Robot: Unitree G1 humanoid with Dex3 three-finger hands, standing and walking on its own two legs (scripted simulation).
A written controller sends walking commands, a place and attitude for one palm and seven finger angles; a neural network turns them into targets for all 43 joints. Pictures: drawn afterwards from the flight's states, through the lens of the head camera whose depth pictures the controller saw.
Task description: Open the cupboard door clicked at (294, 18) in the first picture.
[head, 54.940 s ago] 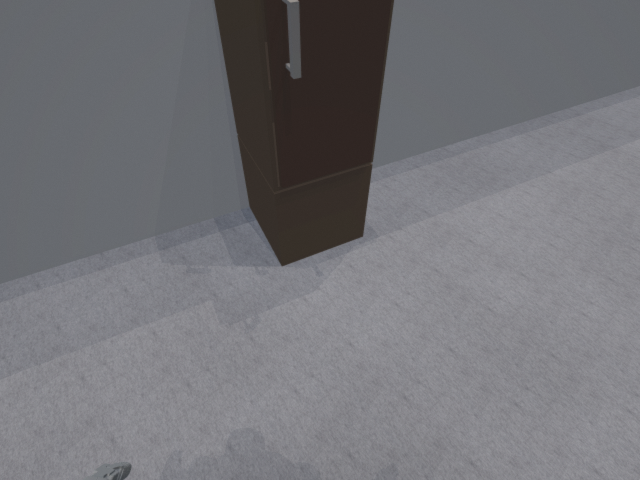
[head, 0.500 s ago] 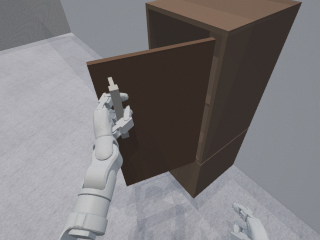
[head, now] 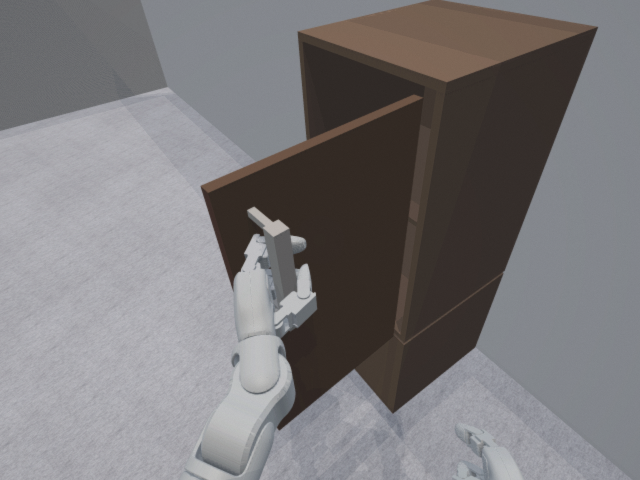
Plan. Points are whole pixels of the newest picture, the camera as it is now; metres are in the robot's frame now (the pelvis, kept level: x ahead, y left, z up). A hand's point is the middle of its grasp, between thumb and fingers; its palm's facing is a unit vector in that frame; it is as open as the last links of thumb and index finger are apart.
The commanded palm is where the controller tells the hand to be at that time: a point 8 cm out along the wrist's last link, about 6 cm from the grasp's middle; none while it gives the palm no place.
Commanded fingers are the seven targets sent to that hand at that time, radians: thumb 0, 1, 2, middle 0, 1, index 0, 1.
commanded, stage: open thumb and fingers to let go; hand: left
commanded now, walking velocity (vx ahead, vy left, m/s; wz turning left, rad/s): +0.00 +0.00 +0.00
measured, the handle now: (275, 271) +0.33 +0.07 +0.13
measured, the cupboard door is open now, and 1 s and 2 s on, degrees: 94 89 95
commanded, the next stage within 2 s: slide the hand sideways off the handle in 0.80 s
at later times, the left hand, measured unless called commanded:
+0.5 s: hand (283, 291) +0.30 +0.06 +0.13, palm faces +0.25 -0.97 +0.01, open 12.6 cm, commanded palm +0.25 +0.09 +0.14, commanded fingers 0.00 -0.50 0.30 -0.26 -0.95 -0.26 -0.95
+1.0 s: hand (283, 302) +0.28 +0.06 +0.13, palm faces +0.04 -1.00 -0.04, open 16.2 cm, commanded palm +0.25 +0.09 +0.14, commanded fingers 0.00 -0.50 0.30 -0.15 -0.30 -0.15 -0.30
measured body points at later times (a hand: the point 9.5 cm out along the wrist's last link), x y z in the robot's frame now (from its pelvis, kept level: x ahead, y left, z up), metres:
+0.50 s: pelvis +0.00 +0.01 +0.00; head -0.02 -0.01 +0.45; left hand +0.28 +0.11 +0.13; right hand +0.20 -0.18 -0.09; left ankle +0.04 +0.13 -0.73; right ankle -0.05 -0.06 -0.73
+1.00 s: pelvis -0.02 +0.03 +0.00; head -0.04 +0.01 +0.45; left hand +0.27 +0.11 +0.14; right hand +0.17 -0.17 -0.09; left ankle +0.04 +0.13 -0.73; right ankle -0.05 -0.05 -0.73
